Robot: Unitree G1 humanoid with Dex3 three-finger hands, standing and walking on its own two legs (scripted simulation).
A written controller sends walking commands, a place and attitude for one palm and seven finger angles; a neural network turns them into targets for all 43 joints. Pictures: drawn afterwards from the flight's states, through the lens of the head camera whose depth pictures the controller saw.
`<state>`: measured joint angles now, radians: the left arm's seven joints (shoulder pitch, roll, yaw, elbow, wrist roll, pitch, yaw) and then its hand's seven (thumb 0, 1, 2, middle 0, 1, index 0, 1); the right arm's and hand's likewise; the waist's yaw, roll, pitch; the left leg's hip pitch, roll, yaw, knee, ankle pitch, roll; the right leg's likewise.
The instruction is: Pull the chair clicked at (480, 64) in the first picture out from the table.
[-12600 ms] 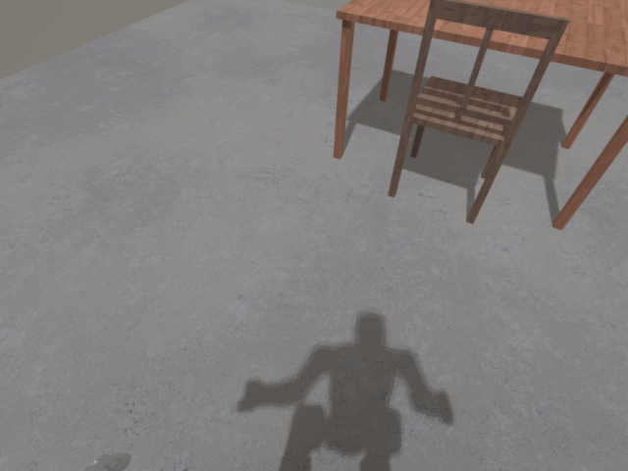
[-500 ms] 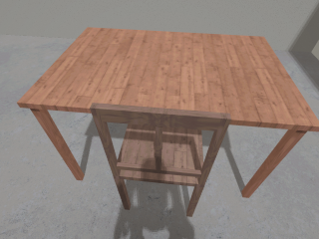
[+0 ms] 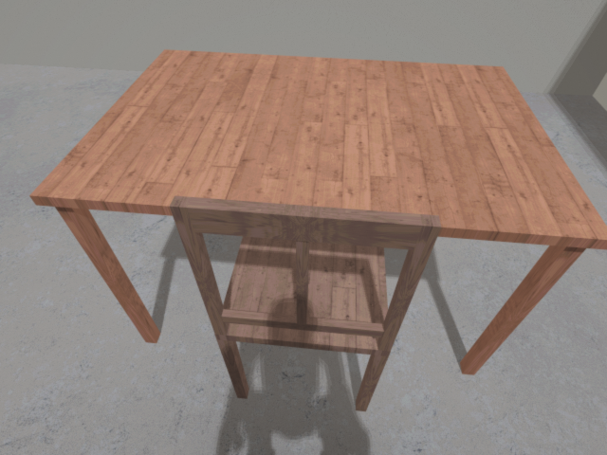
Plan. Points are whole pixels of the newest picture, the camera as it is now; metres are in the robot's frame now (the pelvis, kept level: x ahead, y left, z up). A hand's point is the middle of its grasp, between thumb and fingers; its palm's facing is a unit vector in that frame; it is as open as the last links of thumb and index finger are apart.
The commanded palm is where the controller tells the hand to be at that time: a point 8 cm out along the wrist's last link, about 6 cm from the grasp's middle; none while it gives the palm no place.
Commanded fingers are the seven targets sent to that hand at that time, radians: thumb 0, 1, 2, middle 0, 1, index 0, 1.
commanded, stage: look again from close up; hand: left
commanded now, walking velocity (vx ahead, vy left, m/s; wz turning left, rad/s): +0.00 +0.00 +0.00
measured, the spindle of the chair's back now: (302, 283) +0.45 +0.03 -0.11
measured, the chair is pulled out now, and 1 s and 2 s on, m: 0.00 0.00 0.00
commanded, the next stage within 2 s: raise the hand toward the chair's back in 0.68 s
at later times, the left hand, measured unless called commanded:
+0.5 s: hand out of the picture -0.03 +0.15 -0.17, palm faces +0.05 -0.99 -0.16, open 7.3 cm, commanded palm none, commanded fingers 0.00 0.90 0.90 -0.20 -0.30 -0.20 -0.30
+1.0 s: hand (170, 424) +0.17 +0.19 -0.04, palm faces +0.18 -0.97 -0.16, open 7.7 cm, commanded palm +0.10 +0.21 -0.07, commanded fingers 0.00 0.62 0.78 -0.17 -0.26 -0.17 -0.26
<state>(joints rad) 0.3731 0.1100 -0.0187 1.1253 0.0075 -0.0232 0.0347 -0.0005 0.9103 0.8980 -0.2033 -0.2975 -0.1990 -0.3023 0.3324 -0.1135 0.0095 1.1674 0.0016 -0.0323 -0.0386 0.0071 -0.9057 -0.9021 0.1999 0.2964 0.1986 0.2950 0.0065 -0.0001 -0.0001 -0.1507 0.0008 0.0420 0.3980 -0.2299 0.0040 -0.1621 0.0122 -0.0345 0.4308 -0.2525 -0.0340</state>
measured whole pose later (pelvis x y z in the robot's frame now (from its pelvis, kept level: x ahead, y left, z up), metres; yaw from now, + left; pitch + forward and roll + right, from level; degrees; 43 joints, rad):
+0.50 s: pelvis +0.00 +0.00 +0.00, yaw +0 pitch -1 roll +1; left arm 0.37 0.11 -0.02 1.12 0.01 -0.02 0.04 0.00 0.91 0.90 -0.20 -0.30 -0.20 -0.30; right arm 0.33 -0.11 0.01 1.17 0.00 -0.03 -0.04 0.01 -0.91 -0.90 0.20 0.30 0.20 0.30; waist 0.01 0.00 -0.01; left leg -0.14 0.00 0.04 0.40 -0.24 0.00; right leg -0.16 0.02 -0.03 0.43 -0.26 -0.04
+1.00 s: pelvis -0.02 +0.01 -0.02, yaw +3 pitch +2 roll +0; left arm 0.36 0.20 -0.02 0.22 -0.16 -0.13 0.08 0.05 0.88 0.86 -0.19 -0.28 -0.18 -0.29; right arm 0.28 -0.31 0.00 0.83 0.03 -0.29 -0.07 0.02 -0.92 -0.90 0.20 0.30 0.20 0.30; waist -0.03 0.07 -0.01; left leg -0.36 -0.03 0.00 0.62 -0.29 0.02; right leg -0.34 -0.02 -0.08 0.64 -0.33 -0.02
